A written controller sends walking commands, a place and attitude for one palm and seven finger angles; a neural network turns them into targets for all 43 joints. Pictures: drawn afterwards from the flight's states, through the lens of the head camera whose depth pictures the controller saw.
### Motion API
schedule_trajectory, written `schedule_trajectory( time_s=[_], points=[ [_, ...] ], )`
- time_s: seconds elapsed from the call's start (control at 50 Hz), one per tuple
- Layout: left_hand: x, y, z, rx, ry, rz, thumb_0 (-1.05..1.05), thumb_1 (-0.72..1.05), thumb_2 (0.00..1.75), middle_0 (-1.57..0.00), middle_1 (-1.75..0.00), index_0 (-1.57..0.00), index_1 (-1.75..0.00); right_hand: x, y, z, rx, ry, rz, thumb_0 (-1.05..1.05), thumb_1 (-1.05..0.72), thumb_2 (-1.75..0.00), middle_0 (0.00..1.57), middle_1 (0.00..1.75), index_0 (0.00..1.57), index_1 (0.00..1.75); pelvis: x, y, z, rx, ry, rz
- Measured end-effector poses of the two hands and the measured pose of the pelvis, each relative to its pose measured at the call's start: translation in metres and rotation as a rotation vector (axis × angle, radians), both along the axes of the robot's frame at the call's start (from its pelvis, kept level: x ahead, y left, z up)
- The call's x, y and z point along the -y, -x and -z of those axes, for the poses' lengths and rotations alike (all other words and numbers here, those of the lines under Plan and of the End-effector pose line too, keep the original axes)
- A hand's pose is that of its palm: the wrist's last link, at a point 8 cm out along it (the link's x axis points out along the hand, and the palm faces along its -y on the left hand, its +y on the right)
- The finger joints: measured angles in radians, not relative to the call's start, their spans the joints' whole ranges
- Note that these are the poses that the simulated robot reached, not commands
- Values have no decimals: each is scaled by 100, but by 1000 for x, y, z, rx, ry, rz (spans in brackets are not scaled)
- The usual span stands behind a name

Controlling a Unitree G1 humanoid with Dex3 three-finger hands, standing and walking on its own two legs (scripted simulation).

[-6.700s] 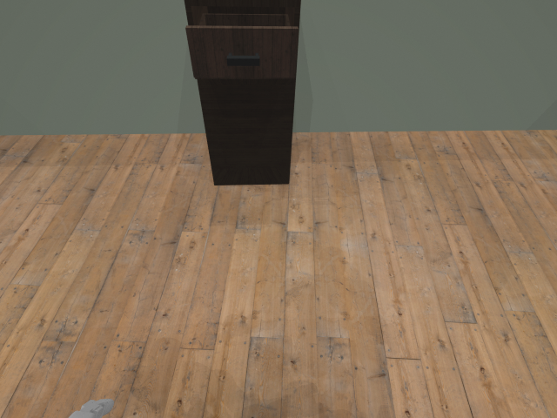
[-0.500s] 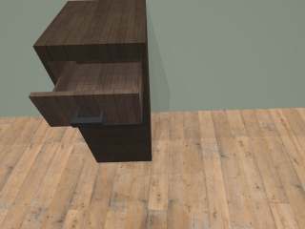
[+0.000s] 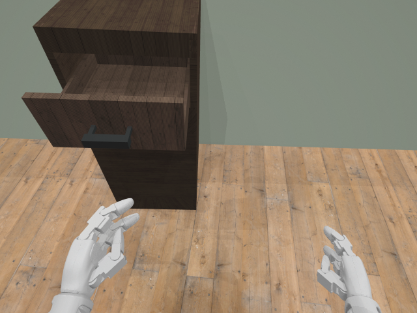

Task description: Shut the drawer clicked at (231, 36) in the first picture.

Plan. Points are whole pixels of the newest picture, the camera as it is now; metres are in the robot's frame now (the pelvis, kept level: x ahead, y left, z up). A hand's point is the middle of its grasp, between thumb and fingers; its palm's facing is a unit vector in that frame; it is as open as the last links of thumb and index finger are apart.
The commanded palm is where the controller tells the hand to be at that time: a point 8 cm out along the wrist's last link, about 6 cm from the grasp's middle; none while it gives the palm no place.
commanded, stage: raise the hand and make a fist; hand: left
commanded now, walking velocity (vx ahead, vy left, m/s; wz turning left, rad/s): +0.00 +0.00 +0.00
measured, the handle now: (109, 135) +0.48 +0.27 +0.04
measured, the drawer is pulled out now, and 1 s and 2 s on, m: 0.19 0.19 0.19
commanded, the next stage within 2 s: bring the fist close to the handle in 1.54 s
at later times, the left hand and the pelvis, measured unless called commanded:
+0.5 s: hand (96, 224) +0.25 +0.21 +0.06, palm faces +0.08 -1.00 -0.02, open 3.8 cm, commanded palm +0.21 +0.27 +0.07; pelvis -0.01 +0.02 +0.00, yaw +0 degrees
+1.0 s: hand (84, 196) +0.27 +0.22 +0.12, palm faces +0.04 -1.00 -0.05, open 3.2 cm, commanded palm +0.24 +0.27 +0.13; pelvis +0.02 +0.03 +0.02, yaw +1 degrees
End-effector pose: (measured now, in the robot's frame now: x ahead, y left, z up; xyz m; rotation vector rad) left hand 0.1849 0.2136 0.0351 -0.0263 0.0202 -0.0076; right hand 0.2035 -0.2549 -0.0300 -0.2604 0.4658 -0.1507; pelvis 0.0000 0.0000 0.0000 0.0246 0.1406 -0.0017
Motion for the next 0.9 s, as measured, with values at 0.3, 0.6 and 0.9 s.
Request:
schedule_trajectory(
  time_s=[0.3,0.6,0.9],
  points=[
    [-27,0,-23,175,-98,22,2,90,90,-68,-83,-69,-84,-54,26,67,-140,-70,-106,1,-90,-90,20,30,20,30,-1,23,31,-31,61,-54],
    [-68,-27,-47,42,-107,-121,2,90,90,-98,-115,-99,-116,-28,98,50,-312,-34,68,1,-90,-90,20,30,20,30,-22,4,-2,-3,40,-8],
    [-61,-56,-78,105,-69,-77,2,89,90,-129,-148,-129,-148,-69,12,9,-82,-62,-59,1,-90,-90,20,30,20,30,-33,-10,-13,43,49,-21]
  ],
)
